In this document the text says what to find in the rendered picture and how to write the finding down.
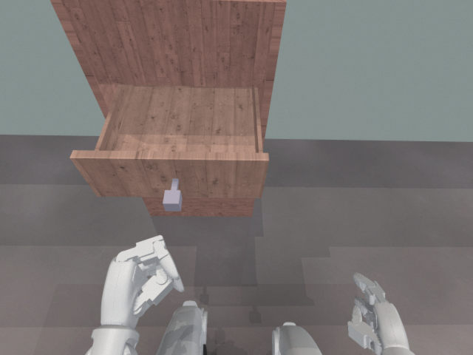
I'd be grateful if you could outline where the robot left thigh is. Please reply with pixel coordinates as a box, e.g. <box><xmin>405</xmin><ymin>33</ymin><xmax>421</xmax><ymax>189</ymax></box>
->
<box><xmin>156</xmin><ymin>305</ymin><xmax>208</xmax><ymax>355</ymax></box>

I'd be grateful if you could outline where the handle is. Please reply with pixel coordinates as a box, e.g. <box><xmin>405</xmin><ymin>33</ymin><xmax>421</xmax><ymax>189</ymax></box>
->
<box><xmin>163</xmin><ymin>178</ymin><xmax>183</xmax><ymax>212</ymax></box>

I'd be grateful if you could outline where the robot thigh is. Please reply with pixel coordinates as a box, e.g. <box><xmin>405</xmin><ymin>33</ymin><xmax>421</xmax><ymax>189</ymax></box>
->
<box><xmin>272</xmin><ymin>325</ymin><xmax>322</xmax><ymax>355</ymax></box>
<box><xmin>156</xmin><ymin>305</ymin><xmax>208</xmax><ymax>355</ymax></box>

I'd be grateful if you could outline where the right robot hand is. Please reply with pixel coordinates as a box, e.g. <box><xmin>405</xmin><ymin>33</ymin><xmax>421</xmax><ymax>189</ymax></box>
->
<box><xmin>347</xmin><ymin>272</ymin><xmax>409</xmax><ymax>355</ymax></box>

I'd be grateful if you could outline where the left robot forearm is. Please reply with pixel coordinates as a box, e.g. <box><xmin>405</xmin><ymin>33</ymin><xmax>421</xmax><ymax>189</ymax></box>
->
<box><xmin>85</xmin><ymin>325</ymin><xmax>140</xmax><ymax>355</ymax></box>

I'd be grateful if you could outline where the drawer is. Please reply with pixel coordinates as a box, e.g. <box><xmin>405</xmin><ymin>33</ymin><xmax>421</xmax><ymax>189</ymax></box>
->
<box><xmin>70</xmin><ymin>84</ymin><xmax>269</xmax><ymax>198</ymax></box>

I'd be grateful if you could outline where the robot right thigh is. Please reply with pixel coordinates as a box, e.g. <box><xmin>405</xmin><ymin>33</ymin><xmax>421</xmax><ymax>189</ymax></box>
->
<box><xmin>272</xmin><ymin>325</ymin><xmax>322</xmax><ymax>355</ymax></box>

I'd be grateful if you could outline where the left robot hand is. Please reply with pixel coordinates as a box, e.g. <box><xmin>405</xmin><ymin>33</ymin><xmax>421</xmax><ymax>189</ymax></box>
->
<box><xmin>101</xmin><ymin>235</ymin><xmax>185</xmax><ymax>328</ymax></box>

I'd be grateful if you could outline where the cabinet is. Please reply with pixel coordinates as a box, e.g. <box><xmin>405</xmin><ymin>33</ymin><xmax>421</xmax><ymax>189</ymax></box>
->
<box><xmin>50</xmin><ymin>0</ymin><xmax>287</xmax><ymax>217</ymax></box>

